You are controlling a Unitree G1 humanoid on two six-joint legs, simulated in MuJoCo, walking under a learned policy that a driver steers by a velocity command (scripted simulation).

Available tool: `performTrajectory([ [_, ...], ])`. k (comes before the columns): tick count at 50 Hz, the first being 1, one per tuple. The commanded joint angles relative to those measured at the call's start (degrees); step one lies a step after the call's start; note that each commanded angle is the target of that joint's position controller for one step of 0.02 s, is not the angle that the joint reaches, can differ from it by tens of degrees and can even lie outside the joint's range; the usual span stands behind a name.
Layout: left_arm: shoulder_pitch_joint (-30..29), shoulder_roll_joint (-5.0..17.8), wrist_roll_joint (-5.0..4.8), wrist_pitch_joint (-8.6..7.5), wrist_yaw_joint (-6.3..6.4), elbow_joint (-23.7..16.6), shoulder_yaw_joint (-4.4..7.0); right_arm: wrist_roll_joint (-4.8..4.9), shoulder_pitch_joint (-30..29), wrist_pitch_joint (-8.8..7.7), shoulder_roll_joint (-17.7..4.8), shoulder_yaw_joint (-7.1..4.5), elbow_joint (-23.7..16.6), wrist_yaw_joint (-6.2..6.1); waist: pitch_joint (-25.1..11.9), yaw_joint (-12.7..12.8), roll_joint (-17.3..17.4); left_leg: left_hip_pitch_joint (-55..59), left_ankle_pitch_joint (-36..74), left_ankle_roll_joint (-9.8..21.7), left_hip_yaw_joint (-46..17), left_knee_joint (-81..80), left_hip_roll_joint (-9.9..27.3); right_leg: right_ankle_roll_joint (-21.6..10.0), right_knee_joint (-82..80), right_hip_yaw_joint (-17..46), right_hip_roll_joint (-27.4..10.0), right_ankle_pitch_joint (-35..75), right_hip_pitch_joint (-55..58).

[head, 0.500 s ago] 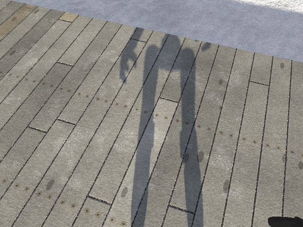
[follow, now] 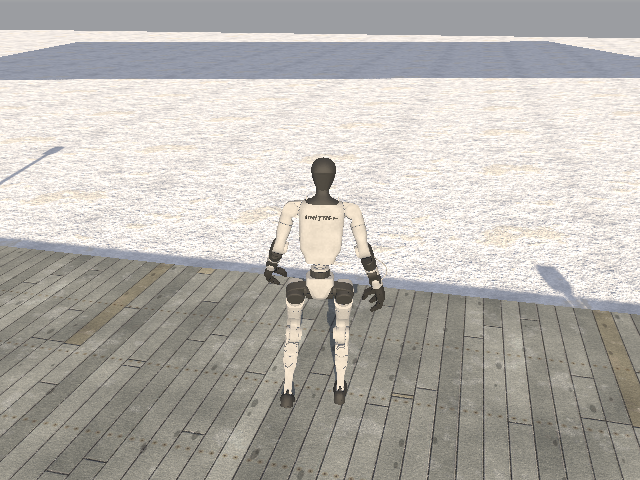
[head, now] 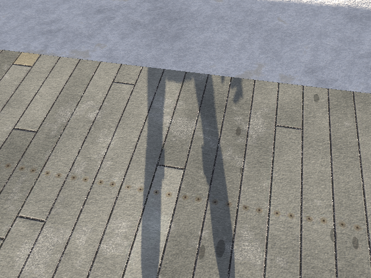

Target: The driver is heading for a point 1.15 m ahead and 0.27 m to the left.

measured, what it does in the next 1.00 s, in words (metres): walks ahead, turning left: left foot, then right foot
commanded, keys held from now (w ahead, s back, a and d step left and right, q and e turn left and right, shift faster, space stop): w+q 0.68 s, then w+e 0.32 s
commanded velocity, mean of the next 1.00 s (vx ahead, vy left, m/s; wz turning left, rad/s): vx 0.50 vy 0.00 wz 0.36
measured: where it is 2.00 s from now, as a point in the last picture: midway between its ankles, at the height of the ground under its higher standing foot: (132, 143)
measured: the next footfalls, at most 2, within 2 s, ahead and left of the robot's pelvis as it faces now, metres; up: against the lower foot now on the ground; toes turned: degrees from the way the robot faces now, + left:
left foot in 0.40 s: +0.35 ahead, +0.17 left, +0.00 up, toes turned +16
right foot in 0.92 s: +0.70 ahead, +0.11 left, +0.00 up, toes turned +24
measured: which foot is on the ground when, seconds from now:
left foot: up 0.00-0.38, down 0.40-0.94, up 0.96-1.00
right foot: down 0.00-0.40, up 0.42-0.90, down 0.92-1.00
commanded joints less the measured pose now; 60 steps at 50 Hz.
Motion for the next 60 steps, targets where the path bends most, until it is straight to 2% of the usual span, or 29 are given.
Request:
performTrajectory([
  [1,4.6,5.9,0.20,-1.49,0.06,-0.1,2.34,-0.23,-0.7,0.32,-4.6,-1.60,-4.8,-0.33,-6.0,2.4,-9.0,-14.2,6.9,-0.1,-3.0,2.9,5.1,-9.4,-19.3,15.1,-14.6,2.5,15.7],
  [4,3.2,6.5,0.47,-2.94,0.48,1.6,3.02,-0.36,-1.9,1.97,-2.3,-1.33,-5.3,-0.46,-2.8,1.0,-6.2,-14.7,11.2,-1.3,-3.5,-0.2,5.3,-9.9,-23.1,8.1,-14.6,9.0,12.5],
  [8,4.5,8.3,0.47,-2.71,1.51,3.6,3.77,-0.82,-7.8,1.79,-1.1,-0.80,-7.5,0.45,-0.3,2.4,-4.6,-16.6,22.0,-1.3,-2.5,-13.6,4.8,-8.8,-24.1,-0.1,-13.3,11.7,14.7],
  [15,8.8,12.1,-1.57,-0.58,1.96,6.7,5.37,-0.98,-18.3,1.83,-1.7,-0.45,-12.4,2.77,3.0,5.4,-3.3,-17.3,20.1,2.6,3.2,-27.2,3.2,-6.9,-21.1,-6.1,-16.4,15.3,24.3],
  [17,8.2,13.7,-2.08,0.24,2.06,6.8,5.84,-1.10,-17.0,2.14,-3.1,-1.22,-13.2,2.97,0.6,3.6,-4.6,-12.6,14.6,4.7,6.4,-27.9,0.2,-5.7,-14.5,-7.8,-16.4,31.4,26.5],
  [18,7.6,14.5,-2.43,0.72,2.11,6.6,6.02,-1.01,-13.0,2.39,-4.5,-2.13,-12.6,2.86,-2.5,1.0,-5.2,-6.6,12.1,6.1,8.3,-28.0,-2.3,-4.9,-7.5,-8.8,-15.7,40.9,26.6],
  [19,6.6,14.2,-2.78,1.23,2.15,6.4,5.81,-0.74,-4.8,2.54,-6.9,-3.71,-10.6,2.46,-7.0,-3.9,-4.4,4.6,13.9,8.0,9.8,-31.0,-5.6,-3.2,3.9,-10.7,-13.6,44.9,23.5],
  [20,7.7,12.3,-1.89,1.06,2.38,5.8,4.94,-0.48,5.2,3.07,-11.3,-5.92,-7.8,1.43,-12.3,-8.0,-0.9,21.7,15.8,10.4,4.6,-32.2,-5.0,-0.4,20.0,-11.0,-11.1,34.2,12.2],
  [21,13.0,3.5,0.78,-0.06,1.92,2.4,2.23,0.10,4.1,2.89,-18.9,-7.18,-8.1,0.69,-15.3,-1.1,16.4,39.8,7.6,20.8,-27.3,-37.2,10.2,4.2,41.8,-7.9,-0.1,-18.2,-14.8],
  [22,8.7,6.4,-0.93,-2.26,1.46,1.7,2.00,-0.55,4.6,1.51,-15.3,-5.74,-10.9,1.26,-24.9,-4.1,9.6,43.8,-4.1,25.0,-47.3,-48.2,16.2,3.7,49.5,7.6,3.3,-25.1,-21.5],
  [23,2.0,10.4,-3.31,-3.44,1.08,-0.1,3.00,-1.05,2.9,0.38,-11.2,-4.59,-10.3,1.63,-16.9,-5.5,4.9,39.4,-1.1,21.5,-40.6,-50.7,15.4,2.1,49.1,9.1,0.5,-19.4,-26.7],
  [24,1.0,9.7,-2.94,-4.15,1.35,-0.4,2.66,-0.95,0.2,-0.22,-9.7,-4.10,-10.2,1.60,-11.8,-3.3,2.0,32.1,4.0,19.5,-33.7,-50.1,13.3,1.0,44.6,8.9,-2.0,-14.4,-25.7],
  [25,1.3,9.7,-1.18,-4.33,1.84,0.4,2.83,-0.90,-3.8,-0.34,-7.5,-3.43,-10.7,1.44,-8.4,-0.8,-0.3,24.4,11.5,17.8,-27.5,-49.5,10.9,1.1,39.5,9.0,-4.1,-11.0,-22.0],
  [26,2.6,10.2,-0.28,-3.95,1.91,0.8,3.24,-1.60,-6.2,-0.43,-5.9,-2.84,-11.6,1.10,-7.5,1.3,0.8,19.1,17.5,17.1,-23.4,-50.2,9.0,1.3,36.1,9.6,-5.3,-8.5,-17.5],
  [30,1.8,7.6,0.65,-1.85,1.68,0.4,2.78,-1.50,-5.5,-0.66,-7.4,-3.14,-11.5,-0.18,-5.3,2.4,0.2,11.0,29.4,17.2,-16.3,-52.6,6.2,4.4,26.4,7.5,-4.4,-3.0,-13.9],
  [35,-7.7,4.8,0.02,-2.01,0.82,-1.7,1.40,-1.04,-2.1,0.01,-7.9,-3.16,-9.6,-1.51,-3.1,-1.2,2.9,8.1,23.4,12.8,-10.8,-52.2,1.9,5.8,5.2,6.1,-0.8,15.4,-10.1],
  [37,-10.0,4.7,-0.53,-2.59,-0.09,-1.7,1.11,-1.15,0.4,-0.14,-7.3,-2.82,-8.1,-1.48,-2.5,-3.1,3.5,9.1,20.3,12.3,-11.0,-52.5,3.4,5.1,1.7,5.5,-0.8,20.8,-7.9],
  [40,-12.6,6.0,-0.82,-2.99,-0.89,-2.7,1.36,-1.38,2.9,-0.01,-7.5,-2.69,-6.3,-1.32,-1.0,-4.2,3.8,17.3,22.8,12.1,-12.7,-49.8,7.2,2.3,-1.2,5.7,-1.1,16.8,-12.3],
  [43,-10.7,7.4,-1.15,-3.00,-1.33,-2.8,1.79,-1.57,3.0,0.53,-8.4,-2.97,-5.2,-1.42,-0.9,-2.6,4.6,24.3,35.6,10.6,-11.9,-46.0,9.7,-1.3,-2.4,4.4,-0.3,7.7,-12.6],
  [45,0.1,9.9,-0.98,-2.98,-1.12,0.1,3.34,-1.86,0.8,0.98,-8.5,-2.76,-5.5,-1.62,-8.2,3.4,4.1,24.3,56.1,8.6,-7.1,-33.2,6.3,-4.7,-4.1,1.4,3.2,8.0,2.1],
  [46,9.3,12.3,-0.52,-2.84,-1.01,1.8,4.02,-2.61,0.2,1.06,-7.2,-1.97,-6.7,-1.92,-15.8,7.4,1.1,16.4,50.2,6.9,-5.0,-19.8,4.1,-8.2,-2.0,8.9,-2.5,11.5,17.7],
  [47,14.4,17.4,-0.26,-2.53,-1.16,2.4,5.41,-2.72,6.4,0.15,-3.3,-0.78,-8.0,-1.65,-22.9,5.3,-12.6,-5.5,21.4,1.6,-0.5,2.1,-5.4,-18.0,-4.3,34.8,-14.9,4.4,38.3],
  [48,15.6,13.3,-1.98,-2.29,-1.59,3.5,4.45,-2.71,5.0,-0.96,-4.2,-0.43,-8.2,-1.23,-22.7,6.1,-15.3,-17.4,-6.4,0.8,-4.5,8.6,-7.7,-19.4,-13.0,49.6,-17.6,-7.2,42.8],
  [49,12.2,10.4,-2.20,-1.95,-1.24,2.8,3.55,-1.09,-0.8,-1.95,-7.5,-1.17,-9.5,-0.56,-13.8,6.8,-10.1,-22.8,-3.2,1.3,-6.3,10.8,-4.0,-16.7,-14.4,43.9,-16.7,-12.7,36.7],
  [50,9.4,9.7,-1.29,-1.45,-0.92,1.8,3.27,-0.84,-5.4,-2.76,-7.2,-0.92,-10.5,-0.25,-8.7,6.4,-4.6,-22.5,0.8,1.8,-5.0,8.5,-1.9,-15.1,-15.5,37.7,-14.4,-9.8,29.0],
  [51,7.6,8.9,-0.88,-1.14,-0.81,1.5,2.91,-1.90,-7.6,-3.25,-6.6,-0.96,-11.2,-0.16,-4.4,5.0,-1.3,-21.7,3.4,1.5,-4.2,3.7,-0.3,-14.4,-16.7,33.2,-12.2,-4.1,22.3],
  [53,6.1,7.8,-0.39,-1.14,-0.59,0.8,2.41,-3.18,-6.4,-3.10,-5.8,-1.23,-11.1,-0.29,-4.5,2.3,-3.7,-16.3,6.8,0.4,-3.6,-2.9,1.4,-13.9,-18.3,28.3,-8.8,5.9,16.8],
  [55,6.5,8.5,-0.90,-1.09,-0.04,0.9,2.70,-3.45,-5.9,-2.53,-4.4,-0.95,-11.1,-0.55,-4.8,1.6,-5.2,-14.9,7.3,-1.5,-2.1,-7.5,1.3,-14.5,-18.8,24.9,-7.6,12.2,13.6],
  [60,10.4,10.8,-1.77,-0.12,1.48,2.7,3.68,-3.02,-15.7,-2.32,-1.8,-0.04,-13.4,-0.81,-3.2,4.7,-5.5,-10.1,23.6,-4.1,-1.0,-26.5,-1.3,-11.4,-18.2,19.0,-3.4,14.3,7.5],
])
